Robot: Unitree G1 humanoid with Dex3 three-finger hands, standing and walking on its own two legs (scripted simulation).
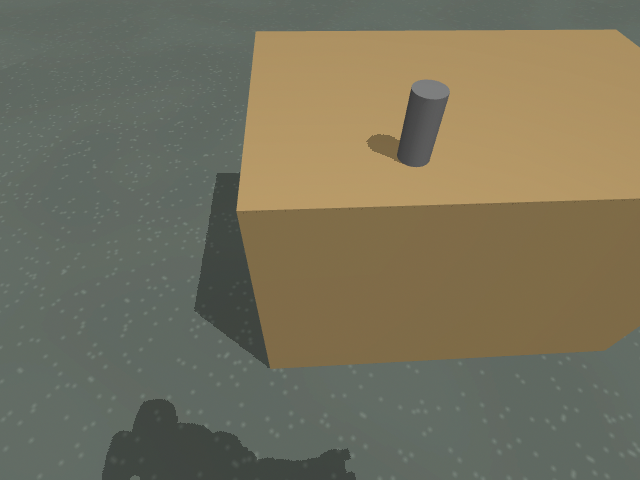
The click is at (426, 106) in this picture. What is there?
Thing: squat round
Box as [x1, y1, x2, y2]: [397, 80, 449, 166]
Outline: 438,81 419,80 412,84 397,152 399,160 407,165 421,166 427,163 429,160 449,93 448,88
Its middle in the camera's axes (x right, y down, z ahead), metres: +0.19 -0.21 +0.74
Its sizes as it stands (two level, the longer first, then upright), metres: 0.067 0.067 0.150
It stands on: a support 0.75 m high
